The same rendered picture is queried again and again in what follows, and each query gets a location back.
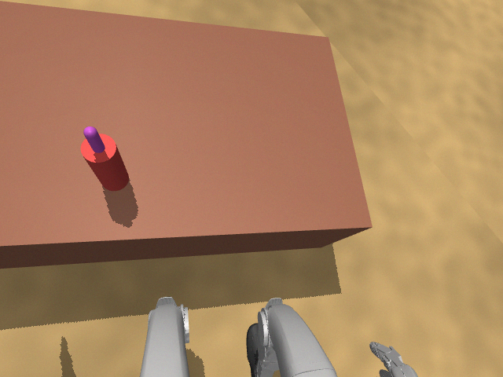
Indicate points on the bottle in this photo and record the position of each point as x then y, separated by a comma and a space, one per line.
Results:
102, 155

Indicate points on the right robot hand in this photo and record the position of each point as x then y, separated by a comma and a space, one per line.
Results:
392, 361

